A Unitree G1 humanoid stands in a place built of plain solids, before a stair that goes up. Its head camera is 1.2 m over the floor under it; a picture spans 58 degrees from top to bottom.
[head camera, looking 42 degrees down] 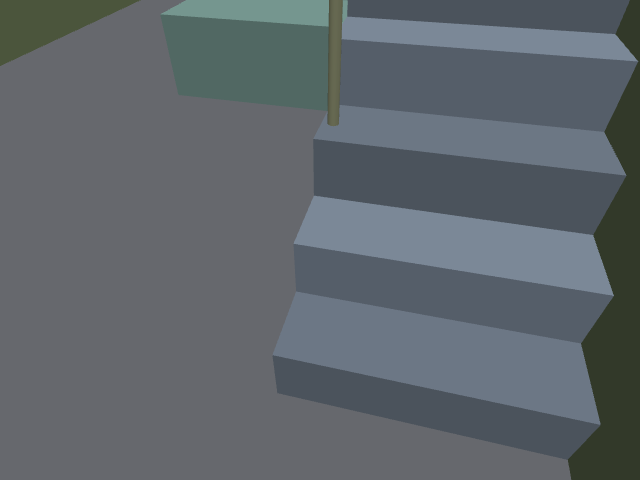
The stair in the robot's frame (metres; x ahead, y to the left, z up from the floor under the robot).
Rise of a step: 0.20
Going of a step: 0.23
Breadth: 0.81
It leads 14 degrees to the right of straight ahead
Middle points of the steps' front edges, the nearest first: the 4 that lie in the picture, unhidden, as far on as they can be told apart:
0.56 -0.26 0.20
0.78 -0.32 0.40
1.00 -0.37 0.60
1.23 -0.43 0.80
